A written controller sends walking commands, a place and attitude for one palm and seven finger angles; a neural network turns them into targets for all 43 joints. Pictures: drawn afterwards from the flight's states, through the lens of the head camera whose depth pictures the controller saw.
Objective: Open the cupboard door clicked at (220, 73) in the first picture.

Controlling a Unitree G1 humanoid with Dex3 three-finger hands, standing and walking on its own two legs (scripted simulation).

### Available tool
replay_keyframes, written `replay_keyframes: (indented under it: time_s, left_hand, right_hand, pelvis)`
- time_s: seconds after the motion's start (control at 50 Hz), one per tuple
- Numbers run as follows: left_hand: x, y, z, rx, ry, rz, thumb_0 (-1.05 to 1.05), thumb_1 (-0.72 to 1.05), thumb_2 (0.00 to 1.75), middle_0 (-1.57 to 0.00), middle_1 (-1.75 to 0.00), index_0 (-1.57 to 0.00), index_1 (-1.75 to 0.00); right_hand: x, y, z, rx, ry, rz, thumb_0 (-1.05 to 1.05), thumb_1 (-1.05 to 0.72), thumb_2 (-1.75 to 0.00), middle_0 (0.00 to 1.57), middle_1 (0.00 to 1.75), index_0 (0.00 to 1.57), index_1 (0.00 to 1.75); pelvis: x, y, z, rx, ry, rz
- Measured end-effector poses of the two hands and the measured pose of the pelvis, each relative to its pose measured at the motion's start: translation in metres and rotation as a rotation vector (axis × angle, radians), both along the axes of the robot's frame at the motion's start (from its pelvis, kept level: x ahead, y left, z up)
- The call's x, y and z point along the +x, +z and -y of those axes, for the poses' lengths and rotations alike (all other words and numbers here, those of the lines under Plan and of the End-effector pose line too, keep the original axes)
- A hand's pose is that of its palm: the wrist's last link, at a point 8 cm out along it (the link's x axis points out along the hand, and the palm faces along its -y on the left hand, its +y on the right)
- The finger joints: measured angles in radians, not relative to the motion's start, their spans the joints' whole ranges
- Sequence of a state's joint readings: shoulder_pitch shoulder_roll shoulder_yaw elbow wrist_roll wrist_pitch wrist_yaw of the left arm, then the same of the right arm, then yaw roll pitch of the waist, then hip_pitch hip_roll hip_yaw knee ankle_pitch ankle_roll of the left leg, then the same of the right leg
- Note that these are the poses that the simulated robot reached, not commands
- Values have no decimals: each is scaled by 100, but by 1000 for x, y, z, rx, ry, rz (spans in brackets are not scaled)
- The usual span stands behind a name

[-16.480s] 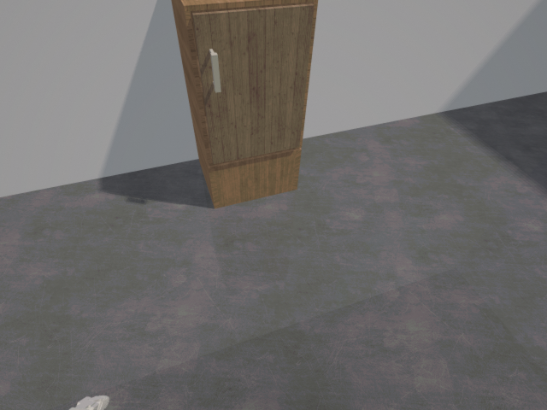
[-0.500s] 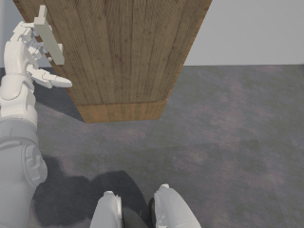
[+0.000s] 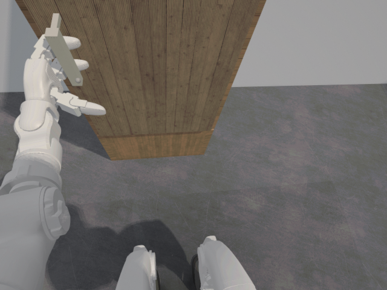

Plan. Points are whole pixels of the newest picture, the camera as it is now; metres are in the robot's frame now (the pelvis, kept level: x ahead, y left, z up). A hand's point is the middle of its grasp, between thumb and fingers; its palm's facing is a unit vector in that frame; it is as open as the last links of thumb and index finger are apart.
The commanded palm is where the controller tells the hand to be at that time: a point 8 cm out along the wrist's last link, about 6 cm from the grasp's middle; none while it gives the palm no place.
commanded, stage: slide the fingers in behind the handle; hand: left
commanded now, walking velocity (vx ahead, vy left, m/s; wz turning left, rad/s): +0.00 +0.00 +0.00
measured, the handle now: (67, 52) +0.58 +0.20 +0.07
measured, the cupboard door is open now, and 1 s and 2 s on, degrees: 0 0 42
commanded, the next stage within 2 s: close the thumb around the handle in 0.16 s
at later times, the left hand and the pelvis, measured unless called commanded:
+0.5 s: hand (75, 80) +0.52 +0.19 +0.05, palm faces +0.01 -1.00 -0.02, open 12.4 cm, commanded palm +0.50 +0.23 +0.05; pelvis +0.00 +0.00 +0.00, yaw +0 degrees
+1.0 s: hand (79, 78) +0.52 +0.18 +0.05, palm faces +0.00 -1.00 -0.01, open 5.7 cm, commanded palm +0.51 +0.22 +0.05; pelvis +0.00 +0.00 +0.00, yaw +0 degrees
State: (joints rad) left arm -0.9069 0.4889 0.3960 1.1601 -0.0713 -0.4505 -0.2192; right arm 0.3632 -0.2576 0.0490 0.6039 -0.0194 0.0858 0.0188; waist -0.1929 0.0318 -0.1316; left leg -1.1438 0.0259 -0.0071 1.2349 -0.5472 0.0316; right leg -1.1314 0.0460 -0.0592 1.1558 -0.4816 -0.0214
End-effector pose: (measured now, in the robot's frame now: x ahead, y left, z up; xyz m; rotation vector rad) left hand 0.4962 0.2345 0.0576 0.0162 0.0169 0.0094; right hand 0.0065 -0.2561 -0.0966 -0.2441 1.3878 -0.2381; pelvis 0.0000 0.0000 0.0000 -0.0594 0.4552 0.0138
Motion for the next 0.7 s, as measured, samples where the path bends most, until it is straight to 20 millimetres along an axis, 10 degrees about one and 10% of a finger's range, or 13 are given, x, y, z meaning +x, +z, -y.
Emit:
replay_keyframes:
  time_s: [0.38,0.7]
  left_hand:
    - [1,-1,-4,-8,2,-6,-1,-45,32,-31,-121,-31,-120]
    - [6,-2,-4,-3,-11,-5,0,26,62,-36,-129,-36,-128]
  right_hand:
    - [-5,2,4,-19,-4,-2,0,-91,-90,20,30,20,30]
    - [-5,-1,-1,-16,3,-17,0,-91,-90,20,30,20,30]
  pelvis:
    - [-2,-1,1,-2,-1,-3]
    - [-2,-3,-3,-8,3,-13]
